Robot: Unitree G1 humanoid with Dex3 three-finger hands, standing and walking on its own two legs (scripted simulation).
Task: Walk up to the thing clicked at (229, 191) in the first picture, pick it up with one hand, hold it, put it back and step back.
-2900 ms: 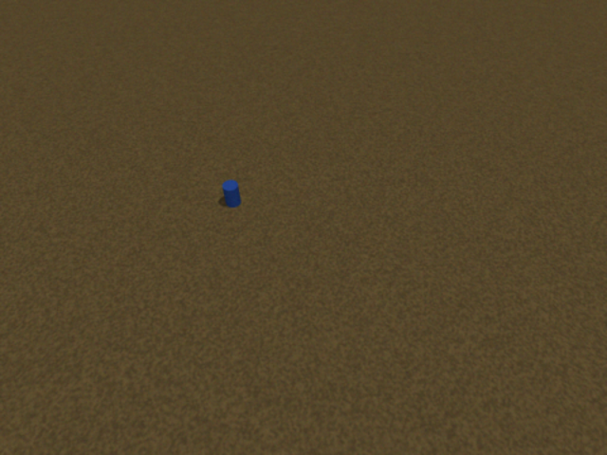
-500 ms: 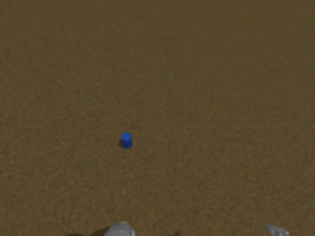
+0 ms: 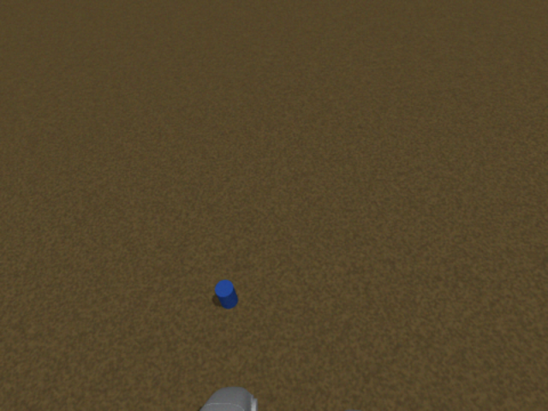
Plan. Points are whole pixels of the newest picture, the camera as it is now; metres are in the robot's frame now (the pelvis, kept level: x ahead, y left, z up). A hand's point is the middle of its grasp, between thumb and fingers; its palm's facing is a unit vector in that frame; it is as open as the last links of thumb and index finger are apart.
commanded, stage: walk up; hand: left
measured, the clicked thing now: (226, 294) +0.60 +0.26 -0.71
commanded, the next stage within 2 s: none
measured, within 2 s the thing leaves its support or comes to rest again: neither
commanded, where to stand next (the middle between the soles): +0.22 +0.04 m, yaw +0 degrees
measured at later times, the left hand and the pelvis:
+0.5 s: hand (113, 398) +0.16 +0.30 -0.15, palm faces -0.05 -0.92 -0.38, open 7.4 cm; pelvis +0.12 +0.03 +0.00, yaw +0 degrees
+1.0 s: hand (135, 340) +0.25 +0.29 -0.14, palm faces -0.03 -0.93 -0.36, open 7.4 cm; pelvis +0.15 +0.03 +0.00, yaw +0 degrees
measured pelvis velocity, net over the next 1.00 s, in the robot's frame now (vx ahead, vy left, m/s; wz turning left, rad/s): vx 0.15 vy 0.03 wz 0.00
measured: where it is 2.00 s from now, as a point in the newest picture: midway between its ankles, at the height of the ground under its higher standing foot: outside the picture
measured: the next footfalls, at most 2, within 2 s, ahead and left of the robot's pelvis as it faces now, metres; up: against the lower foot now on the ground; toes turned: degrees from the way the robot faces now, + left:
left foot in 0.28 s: +0.21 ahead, +0.16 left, +0.00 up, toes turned +1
right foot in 0.60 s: +0.23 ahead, -0.10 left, +0.00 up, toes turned -2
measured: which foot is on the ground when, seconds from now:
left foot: up 0.00-0.26, down 0.28-1.00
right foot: down 0.00-0.30, up 0.32-0.58, down 0.60-1.00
